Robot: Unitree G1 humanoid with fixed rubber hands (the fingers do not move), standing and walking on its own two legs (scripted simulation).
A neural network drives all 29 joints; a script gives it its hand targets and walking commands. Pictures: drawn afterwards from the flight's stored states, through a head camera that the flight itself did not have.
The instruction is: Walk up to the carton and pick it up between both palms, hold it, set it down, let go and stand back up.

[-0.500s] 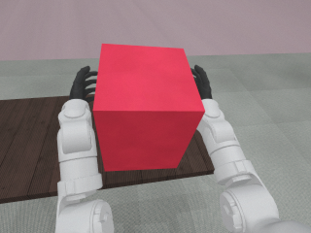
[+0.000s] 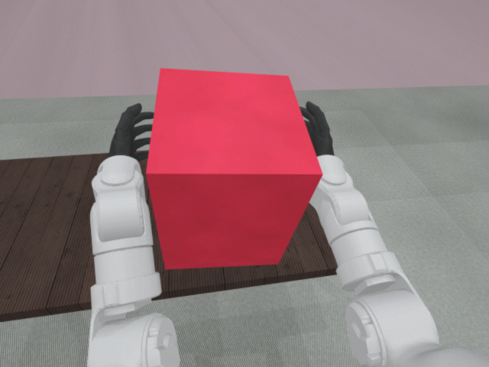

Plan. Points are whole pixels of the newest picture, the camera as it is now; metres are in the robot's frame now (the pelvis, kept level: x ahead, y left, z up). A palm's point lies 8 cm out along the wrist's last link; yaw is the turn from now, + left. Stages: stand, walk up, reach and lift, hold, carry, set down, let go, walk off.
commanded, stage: hold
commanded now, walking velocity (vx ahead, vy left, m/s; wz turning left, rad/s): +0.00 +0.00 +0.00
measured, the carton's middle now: (224, 175) +0.37 +0.01 +0.15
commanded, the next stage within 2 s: set down in 1.30 s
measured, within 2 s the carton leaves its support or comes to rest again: neither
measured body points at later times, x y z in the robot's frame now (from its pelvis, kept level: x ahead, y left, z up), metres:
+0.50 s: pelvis +0.00 +0.00 +0.00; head -0.04 +0.02 +0.45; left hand +0.37 +0.15 +0.20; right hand +0.38 -0.15 +0.19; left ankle +0.03 +0.12 -0.75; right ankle +0.01 -0.11 -0.75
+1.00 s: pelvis +0.00 +0.00 +0.00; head -0.04 +0.02 +0.45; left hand +0.37 +0.15 +0.20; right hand +0.37 -0.14 +0.19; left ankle +0.03 +0.12 -0.75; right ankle +0.01 -0.11 -0.75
